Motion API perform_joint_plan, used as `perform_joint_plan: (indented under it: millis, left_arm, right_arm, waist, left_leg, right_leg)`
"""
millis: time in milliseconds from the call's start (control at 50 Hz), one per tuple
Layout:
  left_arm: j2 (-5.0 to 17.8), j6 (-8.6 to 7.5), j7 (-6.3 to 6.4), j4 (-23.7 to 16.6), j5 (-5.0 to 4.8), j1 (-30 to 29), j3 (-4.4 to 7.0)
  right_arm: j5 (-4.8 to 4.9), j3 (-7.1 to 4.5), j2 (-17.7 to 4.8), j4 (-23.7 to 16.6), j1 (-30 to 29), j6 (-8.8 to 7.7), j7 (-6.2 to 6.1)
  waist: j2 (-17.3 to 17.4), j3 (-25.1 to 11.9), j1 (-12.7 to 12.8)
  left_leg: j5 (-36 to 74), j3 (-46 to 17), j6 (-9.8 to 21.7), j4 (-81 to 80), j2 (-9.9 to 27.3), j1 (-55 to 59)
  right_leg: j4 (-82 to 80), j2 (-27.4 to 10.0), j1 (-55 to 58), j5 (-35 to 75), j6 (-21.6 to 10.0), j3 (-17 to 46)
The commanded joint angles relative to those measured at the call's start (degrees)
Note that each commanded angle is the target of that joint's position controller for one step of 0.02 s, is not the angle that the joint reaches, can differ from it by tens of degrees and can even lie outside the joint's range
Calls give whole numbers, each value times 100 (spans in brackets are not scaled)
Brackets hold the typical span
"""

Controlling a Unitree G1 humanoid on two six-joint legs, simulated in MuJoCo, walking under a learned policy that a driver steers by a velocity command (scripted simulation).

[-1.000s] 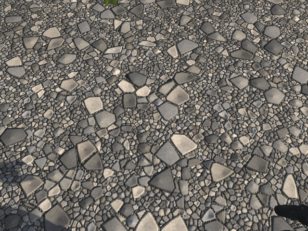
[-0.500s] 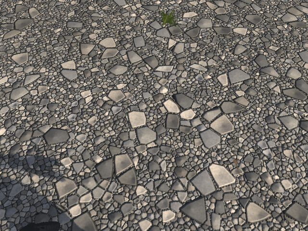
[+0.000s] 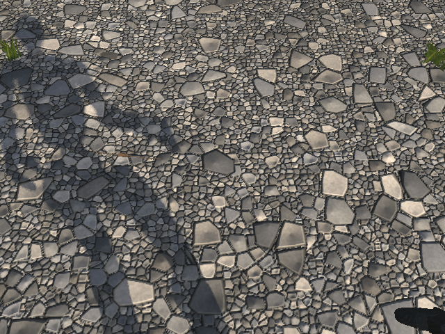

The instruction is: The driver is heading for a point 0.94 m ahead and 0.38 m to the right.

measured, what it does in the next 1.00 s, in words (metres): steps on the spot, turning right: right foot, then left foot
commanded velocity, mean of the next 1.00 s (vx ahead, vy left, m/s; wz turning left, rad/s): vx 0.00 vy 0.00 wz -0.60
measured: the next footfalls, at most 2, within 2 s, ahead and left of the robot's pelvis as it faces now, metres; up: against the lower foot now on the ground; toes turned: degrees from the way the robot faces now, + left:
right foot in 0.42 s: +0.02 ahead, -0.13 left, +0.00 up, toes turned -25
left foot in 0.94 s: +0.19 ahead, +0.01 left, +0.00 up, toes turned -45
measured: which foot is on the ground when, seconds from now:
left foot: down 0.00-0.42, up 0.44-0.92, down 0.94-1.00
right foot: up 0.00-0.40, down 0.42-1.00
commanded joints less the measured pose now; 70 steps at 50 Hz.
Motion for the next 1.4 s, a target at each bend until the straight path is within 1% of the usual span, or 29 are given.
perform_joint_plan:
  millis: [20,80,160,260,400,420,440,460,480,520,540,580,780,860,900,920,940,960,980,1020,1060,1140,1240,1260,1280,1300,1320,1360,1400]
  left_arm:
    - [526,-28,-35,-370,-153,-52,2]
    - [848,226,206,-188,-142,85,190]
    - [482,387,327,-264,-171,297,182]
    - [159,381,124,-732,-72,-60,61]
    - [337,546,-41,-965,-125,389,233]
    - [559,515,36,-870,-91,730,347]
    - [1356,446,169,-908,-88,1111,588]
    - [1758,268,122,-1099,120,908,579]
    - [1458,90,24,-1134,120,861,520]
    - [1206,-23,91,-1091,-73,422,435]
    - [1009,22,155,-1165,-169,84,359]
    - [901,88,252,-1311,-114,-118,294]
    - [1118,244,309,-1487,-97,-168,362]
    - [756,254,227,-1488,27,-326,140]
    - [337,230,184,-1404,45,-460,-70]
    - [74,196,154,-1278,81,-364,-179]
    - [20,131,141,-1149,218,-24,-186]
    - [260,85,141,-1074,324,515,-109]
    - [415,65,159,-1099,334,372,-62]
    - [675,65,250,-1151,182,-286,47]
    - [505,86,272,-1214,115,-361,58]
    - [161,-44,220,-1135,-4,-353,56]
    - [251,-131,114,-717,-103,307,184]
    - [683,-83,140,-732,5,243,281]
    - [940,-75,124,-846,253,-171,328]
    - [678,-112,148,-973,286,-229,266]
    - [431,-144,195,-997,207,-272,185]
    - [510,-245,305,-897,-31,-48,172]
    - [567,-337,336,-795,41,464,152]
  right_arm:
    - [-154,-116,-639,-14,638,-227,-35]
    - [-32,-244,-990,85,36,-270,-132]
    - [-94,-135,-487,149,-218,-250,-302]
    - [-63,-252,-696,322,-172,-228,-331]
    - [245,-414,-936,462,-293,-245,-87]
    - [255,-394,-752,622,14,-227,-39]
    - [63,-332,-526,505,-61,-216,-37]
    - [-65,-259,-391,25,-602,-257,-96]
    - [-19,-330,-687,53,-813,-271,-124]
    - [68,-340,-663,129,-727,-355,-204]
    - [5,-385,-816,174,-602,-363,-241]
    - [0,-382,-761,293,-362,-376,-198]
    - [97,-302,-635,366,-457,-445,-122]
    - [83,-251,-712,519,-63,-499,-20]
    - [70,-156,-507,535,98,-546,68]
    - [10,-65,-305,552,135,-577,121]
    - [-61,-74,-520,496,2,-583,123]
    - [-78,-97,-885,360,-318,-576,96]
    - [-22,-101,-875,376,-453,-551,84]
    - [125,-200,-1090,371,-133,-510,80]
    - [227,-299,-1320,371,213,-480,16]
    - [256,-396,-1229,312,607,-349,-122]
    - [419,-467,-1103,-35,-84,-31,-243]
    - [398,-377,-787,-112,43,-11,-234]
    - [326,-397,-835,-152,401,-75,-202]
    - [211,-498,-1230,-20,606,-127,-165]
    - [273,-525,-1300,76,583,-125,-120]
    - [275,-428,-1041,84,417,-144,-51]
    - [313,-330,-875,4,255,-253,60]
  waist:
    - [1072,-1844,-537]
    - [1042,-807,-366]
    - [942,-582,-249]
    - [837,-627,-368]
    - [693,-768,14]
    - [162,-798,101]
    - [-1417,-735,191]
    - [-2053,-1023,29]
    - [-1021,-1316,251]
    - [-292,-908,-117]
    - [-294,-837,-282]
    - [-408,-1010,-411]
    - [-771,-858,-247]
    - [-911,-1243,-115]
    - [-766,-1194,-259]
    - [-637,-1105,-343]
    - [-157,-1032,-96]
    - [672,-784,444]
    - [1130,-569,437]
    - [1090,-473,-19]
    - [1175,-575,-143]
    - [1189,-984,-345]
    - [892,-1213,2]
    - [-40,-1069,-188]
    - [-1383,-762,-480]
    - [-808,-778,-456]
    - [-391,-654,-428]
    - [-470,-297,-194]
    - [-385,-165,77]
  left_leg:
    - [4241,-1465,1714,-710,2056,2218]
    - [3336,-665,1280,-1114,1653,1160]
    - [1927,-45,1153,-1483,1646,985]
    - [1686,248,1194,-1484,1948,1270]
    - [1920,826,517,-407,2065,1223]
    - [1402,1118,161,462,1655,840]
    - [-542,1500,-394,2389,918,-721]
    - [-2594,407,-707,3850,-55,-2169]
    - [-2468,-379,-631,4366,17,-2445]
    - [-1322,-718,-384,4006,169,-2571]
    - [-918,-774,-371,3724,208,-2475]
    - [-446,-757,-438,3607,17,-2029]
    - [-130,-1041,-664,1354,-513,-1335]
    - [-184,-718,-536,1062,-154,-568]
    - [303,-591,-364,189,27,256]
    - [1269,-663,-258,-796,78,833]
    - [2403,-1317,-73,-912,390,1117]
    - [3013,-1925,380,-851,835,766]
    - [2153,-2377,922,-1065,1047,198]
    - [1447,-2603,805,-1150,809,181]
    - [1562,-2988,902,-1001,848,564]
    - [2634,-3602,1150,-777,980,1557]
    - [1755,-3140,532,-385,310,496]
    - [244,-2415,151,509,-288,-624]
    - [-1857,-1496,-205,1616,-895,-1600]
    - [-1730,-1414,-359,2761,-282,-1877]
    - [-1122,-1293,-342,3025,-53,-2092]
    - [-272,-1133,-394,3457,157,-3029]
    - [120,-868,-420,3802,309,-3421]
  right_leg:
    - [1578,-10,-1230,-966,260,943]
    - [2405,237,-1435,-66,337,839]
    - [2554,174,-1697,730,425,708]
    - [1229,-75,-1441,890,259,509]
    - [-626,267,-195,1382,-431,-13]
    - [-1275,426,458,2198,-697,243]
    - [-1847,-621,1464,4815,-1283,2053]
    - [-2058,-1533,1664,5264,-2519,4143]
    - [-2256,-1525,1812,4583,-2576,3851]
    - [-2199,-937,1578,3803,-1922,3080]
    - [-2159,-795,1397,3831,-1727,2869]
    - [-2129,-533,1166,4174,-1629,2661]
    - [-1854,-28,666,2885,-1436,3515]
    - [-1311,-228,735,4257,-1435,3278]
    - [-1242,-146,415,4081,-1314,3123]
    - [-1349,66,267,3458,-1067,2938]
    - [-1096,486,206,2402,-775,2531]
    - [-857,968,251,1058,-471,2014]
    - [-965,982,417,993,-223,1767]
    - [-865,1033,394,1195,-229,1510]
    - [-695,1140,45,1006,-208,1323]
    - [-389,1278,-677,52,-102,1375]
    - [-2284,962,971,1852,-207,1413]
    - [-2547,-46,1623,2380,-673,2436]
    - [-2548,-1236,1449,3920,-1474,3589]
    - [-2635,-1654,1422,3385,-1743,3540]
    - [-2765,-1329,1429,1801,-1517,3074]
    - [-3042,-934,1935,318,-1154,2718]
    - [-3190,-814,2184,384,-1026,2284]
Keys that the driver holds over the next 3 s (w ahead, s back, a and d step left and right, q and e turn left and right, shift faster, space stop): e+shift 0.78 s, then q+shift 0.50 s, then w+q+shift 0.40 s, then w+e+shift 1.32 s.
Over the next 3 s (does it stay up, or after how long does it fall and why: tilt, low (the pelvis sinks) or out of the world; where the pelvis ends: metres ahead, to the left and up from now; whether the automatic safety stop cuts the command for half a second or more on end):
stays up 1.27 -0.26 -0.01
